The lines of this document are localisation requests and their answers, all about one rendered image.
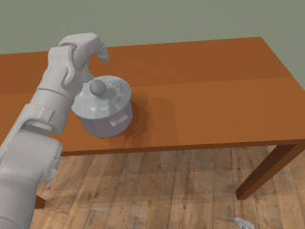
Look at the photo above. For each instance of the left robot hand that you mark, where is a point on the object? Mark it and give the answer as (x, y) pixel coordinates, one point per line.
(92, 43)

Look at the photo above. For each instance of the table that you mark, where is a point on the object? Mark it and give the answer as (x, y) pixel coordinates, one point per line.
(193, 95)

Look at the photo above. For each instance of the knob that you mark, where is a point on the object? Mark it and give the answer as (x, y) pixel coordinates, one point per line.
(98, 87)

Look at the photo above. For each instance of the left robot upper arm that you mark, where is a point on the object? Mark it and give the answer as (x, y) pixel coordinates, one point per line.
(30, 159)

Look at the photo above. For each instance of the robot left forearm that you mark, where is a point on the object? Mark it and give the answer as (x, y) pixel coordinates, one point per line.
(50, 105)

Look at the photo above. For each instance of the pot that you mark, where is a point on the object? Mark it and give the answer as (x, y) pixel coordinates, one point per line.
(110, 126)

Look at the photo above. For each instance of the right robot hand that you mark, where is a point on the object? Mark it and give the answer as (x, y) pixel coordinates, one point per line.
(243, 224)

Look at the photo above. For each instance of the lid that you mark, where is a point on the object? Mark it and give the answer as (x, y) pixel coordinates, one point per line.
(99, 107)

